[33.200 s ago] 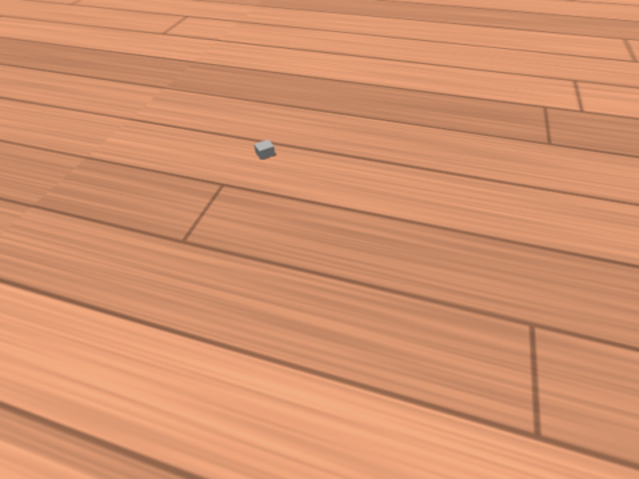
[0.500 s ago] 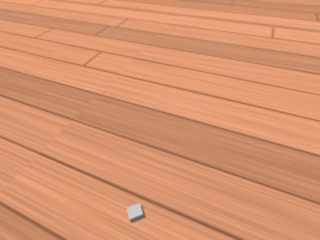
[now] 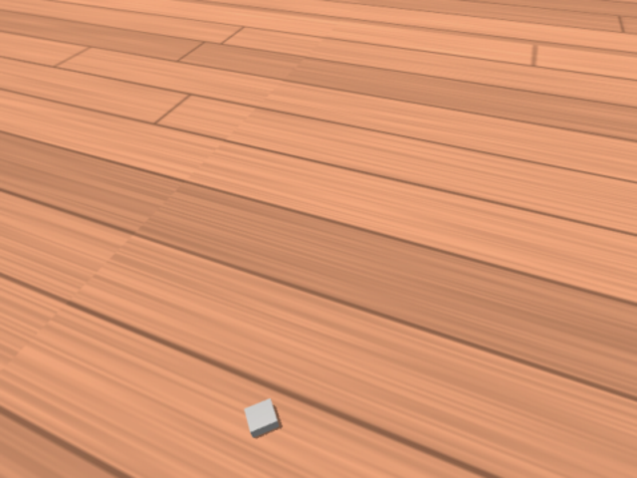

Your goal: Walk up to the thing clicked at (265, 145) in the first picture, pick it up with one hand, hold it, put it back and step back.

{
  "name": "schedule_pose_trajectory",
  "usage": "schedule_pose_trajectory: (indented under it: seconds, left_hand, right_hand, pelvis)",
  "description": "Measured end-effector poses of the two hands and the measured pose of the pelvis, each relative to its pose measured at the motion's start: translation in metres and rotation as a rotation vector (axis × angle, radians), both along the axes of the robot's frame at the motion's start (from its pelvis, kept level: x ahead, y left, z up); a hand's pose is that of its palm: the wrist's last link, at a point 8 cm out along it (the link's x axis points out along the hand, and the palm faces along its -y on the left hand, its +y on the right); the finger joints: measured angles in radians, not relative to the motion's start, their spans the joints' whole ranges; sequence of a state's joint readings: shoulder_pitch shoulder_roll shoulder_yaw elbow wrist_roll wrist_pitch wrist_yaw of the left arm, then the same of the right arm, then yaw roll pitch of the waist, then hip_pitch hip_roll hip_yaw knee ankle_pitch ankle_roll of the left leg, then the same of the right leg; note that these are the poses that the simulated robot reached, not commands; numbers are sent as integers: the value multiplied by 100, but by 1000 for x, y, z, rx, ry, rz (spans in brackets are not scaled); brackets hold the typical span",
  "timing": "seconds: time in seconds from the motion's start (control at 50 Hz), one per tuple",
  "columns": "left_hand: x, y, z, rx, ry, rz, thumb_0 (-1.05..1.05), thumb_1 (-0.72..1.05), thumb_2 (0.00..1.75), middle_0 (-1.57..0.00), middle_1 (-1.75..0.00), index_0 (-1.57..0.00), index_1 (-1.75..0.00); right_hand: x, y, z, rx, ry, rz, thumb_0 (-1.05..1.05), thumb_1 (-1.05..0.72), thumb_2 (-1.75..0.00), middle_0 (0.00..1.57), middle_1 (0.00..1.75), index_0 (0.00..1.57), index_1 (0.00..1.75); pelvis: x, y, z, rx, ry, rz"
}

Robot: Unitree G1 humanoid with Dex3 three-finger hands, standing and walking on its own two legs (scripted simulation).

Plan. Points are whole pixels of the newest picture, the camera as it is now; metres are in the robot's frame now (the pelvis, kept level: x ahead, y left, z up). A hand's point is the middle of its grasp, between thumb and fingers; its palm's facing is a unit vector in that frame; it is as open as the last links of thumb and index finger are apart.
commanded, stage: stand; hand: left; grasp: from above
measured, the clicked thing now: (261, 417) +0.43 +0.22 -0.75
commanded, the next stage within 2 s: step back in 1.20 s
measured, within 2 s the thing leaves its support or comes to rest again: neither
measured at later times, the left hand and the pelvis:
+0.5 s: hand out of the picture +0.10 +0.24 -0.16, palm faces +0.00 -0.94 -0.34, open 7.3 cm; pelvis +0.02 +0.00 +0.00, yaw +0 degrees
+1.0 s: hand out of the picture +0.09 +0.24 -0.16, palm faces -0.01 -0.94 -0.34, open 7.3 cm; pelvis +0.02 +0.00 +0.00, yaw -1 degrees
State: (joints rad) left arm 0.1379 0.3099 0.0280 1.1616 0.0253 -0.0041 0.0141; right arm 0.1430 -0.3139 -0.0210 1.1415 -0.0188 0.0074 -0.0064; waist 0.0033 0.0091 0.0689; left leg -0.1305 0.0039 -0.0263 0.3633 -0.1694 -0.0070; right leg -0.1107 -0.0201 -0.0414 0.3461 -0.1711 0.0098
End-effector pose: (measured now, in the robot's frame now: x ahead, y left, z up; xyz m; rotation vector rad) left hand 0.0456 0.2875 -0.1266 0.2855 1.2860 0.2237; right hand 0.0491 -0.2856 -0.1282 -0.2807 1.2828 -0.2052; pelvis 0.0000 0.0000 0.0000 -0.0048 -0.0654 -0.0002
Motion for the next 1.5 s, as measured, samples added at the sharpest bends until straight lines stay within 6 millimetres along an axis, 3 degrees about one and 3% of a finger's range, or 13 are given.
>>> schedule_pose_trajectory:
  seconds: [0.46, 0.66, 1.22, 1.38, 1.5]
  left_hand:
    - [43, 0, 6, 4, -35, -13, 1, 91, 90, -20, -30, -20, -30]
    - [55, 0, 8, 7, -61, -21, 1, 91, 90, -20, -30, -20, -30]
    - [42, 1, 7, 7, -30, -28, 1, 91, 90, -20, -30, -20, -30]
    - [43, 21, 2, 47, -54, -36, 1, 91, 90, -20, -30, -21, -30]
    - [51, 45, -8, 54, -98, -79, 1, 91, 90, -20, -30, -21, -30]
  right_hand:
    - [41, -2, 3, -2, -39, 20, 0, -91, -90, 20, 30, 20, 30]
    - [48, -6, 6, -13, -57, 20, 0, -91, -90, 20, 30, 20, 30]
    - [31, -11, 5, -6, -19, 5, 0, -91, -90, 20, 30, 20, 30]
    - [26, -21, 1, -36, -22, -1, 0, -90, -90, 20, 30, 20, 30]
    - [3, -15, 3, -83, -20, -10, 0, -91, -90, 20, 30, 20, 30]
  pelvis:
    - [22, -2, 2, 2, 20, -6]
    - [25, -2, 2, 4, 19, -8]
    - [21, -5, 2, 3, 26, -10]
    - [-5, 1, -9, -10, 37, -8]
    - [-22, 23, -21, -8, 41, -6]
